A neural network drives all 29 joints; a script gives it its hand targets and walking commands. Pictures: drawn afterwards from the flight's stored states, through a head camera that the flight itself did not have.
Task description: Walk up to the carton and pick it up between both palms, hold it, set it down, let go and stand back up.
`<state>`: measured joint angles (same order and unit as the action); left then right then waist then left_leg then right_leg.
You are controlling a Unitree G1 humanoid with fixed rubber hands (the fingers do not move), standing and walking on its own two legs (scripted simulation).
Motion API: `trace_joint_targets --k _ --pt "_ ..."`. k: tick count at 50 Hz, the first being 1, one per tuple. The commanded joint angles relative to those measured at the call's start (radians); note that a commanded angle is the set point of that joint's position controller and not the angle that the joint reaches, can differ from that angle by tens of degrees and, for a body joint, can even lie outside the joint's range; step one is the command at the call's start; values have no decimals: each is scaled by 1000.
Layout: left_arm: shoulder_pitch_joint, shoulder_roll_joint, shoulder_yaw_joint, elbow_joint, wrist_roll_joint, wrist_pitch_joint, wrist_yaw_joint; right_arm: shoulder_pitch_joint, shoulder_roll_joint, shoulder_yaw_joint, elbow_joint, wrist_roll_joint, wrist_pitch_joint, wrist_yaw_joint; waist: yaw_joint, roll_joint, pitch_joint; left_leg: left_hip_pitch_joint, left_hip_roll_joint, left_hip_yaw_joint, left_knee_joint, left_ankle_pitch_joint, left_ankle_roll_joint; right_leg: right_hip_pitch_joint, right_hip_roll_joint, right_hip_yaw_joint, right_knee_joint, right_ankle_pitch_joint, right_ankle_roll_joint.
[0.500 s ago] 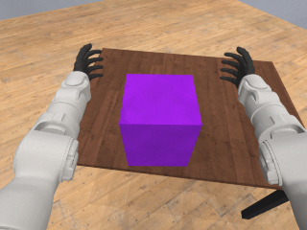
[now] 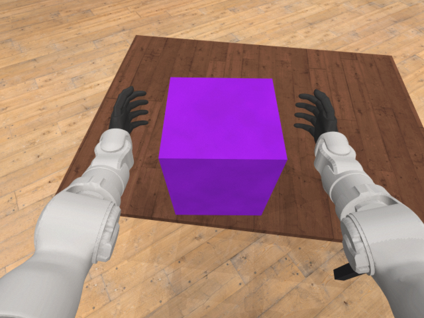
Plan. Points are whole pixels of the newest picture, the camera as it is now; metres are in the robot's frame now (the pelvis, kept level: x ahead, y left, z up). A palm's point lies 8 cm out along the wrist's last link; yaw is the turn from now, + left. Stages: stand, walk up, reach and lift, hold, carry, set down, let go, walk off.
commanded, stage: reach and lift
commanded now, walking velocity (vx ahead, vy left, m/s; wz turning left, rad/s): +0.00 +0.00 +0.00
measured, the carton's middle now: (219, 152) +0.47 +0.01 -0.01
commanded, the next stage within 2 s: none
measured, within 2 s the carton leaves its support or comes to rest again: neither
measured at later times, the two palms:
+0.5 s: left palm (134, 140) +0.46 +0.19 +0.04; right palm (312, 145) +0.46 -0.18 +0.04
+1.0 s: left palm (145, 140) +0.45 +0.16 +0.05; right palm (297, 149) +0.44 -0.14 +0.05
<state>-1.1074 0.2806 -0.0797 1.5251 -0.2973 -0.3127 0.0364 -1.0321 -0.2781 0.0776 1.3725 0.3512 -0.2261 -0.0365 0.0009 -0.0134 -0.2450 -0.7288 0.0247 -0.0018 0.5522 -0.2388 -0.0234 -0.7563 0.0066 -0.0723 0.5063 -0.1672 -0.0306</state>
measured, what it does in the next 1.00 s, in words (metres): stands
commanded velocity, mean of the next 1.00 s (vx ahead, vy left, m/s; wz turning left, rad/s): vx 0.00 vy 0.00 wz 0.00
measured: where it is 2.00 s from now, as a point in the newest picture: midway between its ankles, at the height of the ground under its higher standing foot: outside the picture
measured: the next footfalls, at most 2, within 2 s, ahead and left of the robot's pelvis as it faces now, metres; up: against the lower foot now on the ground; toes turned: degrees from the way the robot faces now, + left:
none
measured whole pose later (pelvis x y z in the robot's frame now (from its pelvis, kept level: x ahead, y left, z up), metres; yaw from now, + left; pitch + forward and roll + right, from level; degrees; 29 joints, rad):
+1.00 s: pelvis +0.00 +0.01 +0.01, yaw +1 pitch +21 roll -1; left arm -1.03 0.13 0.43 1.41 0.22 -0.41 0.07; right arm -0.93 0.00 -0.60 1.17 -0.38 -0.33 -0.08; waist -0.04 0.00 -0.12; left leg -0.64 0.01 -0.01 0.48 -0.20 -0.01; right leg -0.65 0.00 -0.08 0.41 -0.12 -0.02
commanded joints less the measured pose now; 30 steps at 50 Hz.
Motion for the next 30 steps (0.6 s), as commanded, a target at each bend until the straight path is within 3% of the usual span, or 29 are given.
trace_joint_targets --k 1,7,13,20,30 --pt "-390 142 12 -62 5 -71 -1 -427 -170 1 -89 11 -71 -4 3 5 -663 116 -20 51 17 384 -47 492 -5 35 82 398 48" --pt "-376 128 -9 7 -13 -125 -7 -411 -146 41 -14 43 -118 13 3 0 -625 65 -22 50 70 371 -41 379 -6 33 122 337 53" --pt "-408 134 -28 -41 -31 -167 -22 -413 -110 37 -56 44 -154 1 -15 18 -735 -3 -36 55 126 387 -38 405 -15 44 183 416 68" --pt "-407 114 6 -67 1 -158 -10 -428 -117 -15 -87 -3 -167 -17 -13 44 -784 58 -31 57 160 418 -62 351 4 29 191 396 51" --pt "-415 40 44 -33 47 -155 15 -441 -28 -71 -59 -88 -139 -32 -20 22 -681 36 -27 49 134 327 -49 315 -4 37 162 269 34"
